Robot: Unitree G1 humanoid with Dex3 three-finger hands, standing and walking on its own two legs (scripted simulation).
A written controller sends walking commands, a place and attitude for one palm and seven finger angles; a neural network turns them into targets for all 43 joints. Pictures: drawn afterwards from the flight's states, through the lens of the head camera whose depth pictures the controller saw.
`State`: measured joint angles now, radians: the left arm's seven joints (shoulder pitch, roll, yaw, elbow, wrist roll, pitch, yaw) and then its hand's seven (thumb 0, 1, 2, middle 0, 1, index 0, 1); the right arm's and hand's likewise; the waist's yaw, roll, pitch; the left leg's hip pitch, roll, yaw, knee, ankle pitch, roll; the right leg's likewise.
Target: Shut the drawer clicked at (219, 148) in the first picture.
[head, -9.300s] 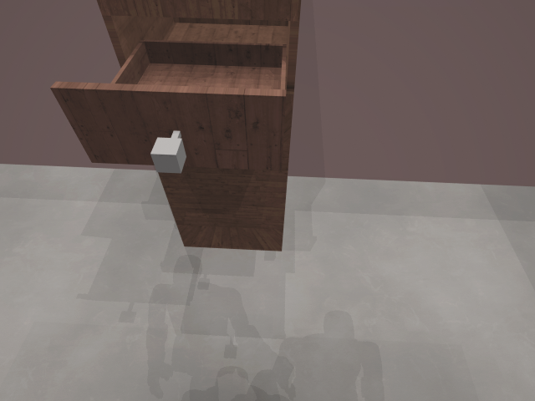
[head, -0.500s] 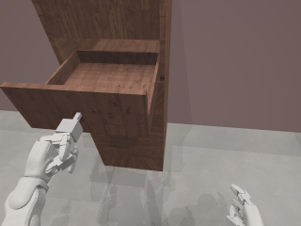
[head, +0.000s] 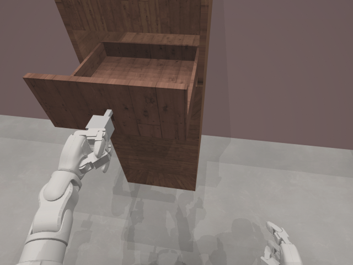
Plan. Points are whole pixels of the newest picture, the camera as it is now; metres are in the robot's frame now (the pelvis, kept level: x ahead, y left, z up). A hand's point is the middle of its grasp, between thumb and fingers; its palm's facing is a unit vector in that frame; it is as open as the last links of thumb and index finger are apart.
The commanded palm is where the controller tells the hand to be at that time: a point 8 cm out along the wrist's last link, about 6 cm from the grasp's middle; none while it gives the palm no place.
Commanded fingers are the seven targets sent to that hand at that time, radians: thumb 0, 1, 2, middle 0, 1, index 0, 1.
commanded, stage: push the drawer shut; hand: left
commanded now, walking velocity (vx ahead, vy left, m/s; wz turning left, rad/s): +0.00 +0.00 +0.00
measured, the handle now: (104, 122) +0.40 +0.21 +0.12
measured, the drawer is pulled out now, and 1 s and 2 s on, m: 0.26 0.13 0.02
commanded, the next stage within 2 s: none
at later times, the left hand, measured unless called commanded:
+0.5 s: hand (117, 130) +0.38 +0.17 +0.11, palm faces -0.06 -1.00 -0.05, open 3.2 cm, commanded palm +0.37 +0.22 +0.12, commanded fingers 0.00 0.90 0.90 -1.40 -1.60 -1.40 -1.60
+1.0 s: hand (124, 113) +0.44 +0.17 +0.11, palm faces -0.08 -1.00 -0.03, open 3.0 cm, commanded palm +0.44 +0.22 +0.12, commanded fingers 0.00 0.90 0.90 -1.40 -1.60 -1.40 -1.60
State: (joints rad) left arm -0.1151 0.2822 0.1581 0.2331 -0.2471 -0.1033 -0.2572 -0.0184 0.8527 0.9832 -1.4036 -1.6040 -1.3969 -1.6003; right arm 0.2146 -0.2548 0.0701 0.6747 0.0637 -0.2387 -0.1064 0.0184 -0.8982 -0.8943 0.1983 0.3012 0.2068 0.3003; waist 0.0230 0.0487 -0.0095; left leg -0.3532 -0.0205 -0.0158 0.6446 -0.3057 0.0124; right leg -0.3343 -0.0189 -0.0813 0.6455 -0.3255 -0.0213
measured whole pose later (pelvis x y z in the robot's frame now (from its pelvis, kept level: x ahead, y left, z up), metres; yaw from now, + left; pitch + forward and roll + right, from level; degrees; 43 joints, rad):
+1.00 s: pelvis +0.00 +0.00 +0.00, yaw -1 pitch +7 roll +0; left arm -0.69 0.39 0.24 0.93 -0.20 -0.22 -0.29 -0.01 0.83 0.96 -1.40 -1.60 -1.40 -1.60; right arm 0.30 -0.28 0.06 0.69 0.06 -0.10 -0.07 0.01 -0.90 -0.89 0.20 0.30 0.21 0.30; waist -0.06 0.02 -0.03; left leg -0.48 0.00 -0.01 0.68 -0.32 0.01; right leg -0.47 0.00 -0.07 0.67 -0.32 -0.03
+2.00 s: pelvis +0.01 +0.01 -0.02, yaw -3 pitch +16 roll -2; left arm -1.10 0.59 0.35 1.32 -0.07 -0.26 -0.26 0.03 0.83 0.96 -1.40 -1.60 -1.40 -1.60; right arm 0.42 -0.29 0.05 0.70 0.01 -0.04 -0.04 0.01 -0.90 -0.89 0.20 0.30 0.21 0.30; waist -0.19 0.02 -0.05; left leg -0.72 0.02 0.00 0.79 -0.35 0.02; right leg -0.68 0.02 -0.06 0.72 -0.32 -0.02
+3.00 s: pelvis +0.00 +0.02 -0.02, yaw -3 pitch +19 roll -3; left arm -1.21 0.61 0.34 1.38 -0.03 -0.24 -0.20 0.03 0.79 1.00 -1.40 -1.60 -1.39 -1.60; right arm 0.47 -0.29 0.06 0.70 -0.03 -0.05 -0.01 0.01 -0.90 -0.89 0.20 0.30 0.21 0.30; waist -0.23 0.03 -0.07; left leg -0.81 0.02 -0.01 0.84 -0.36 0.03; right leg -0.76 0.02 -0.07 0.75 -0.32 -0.01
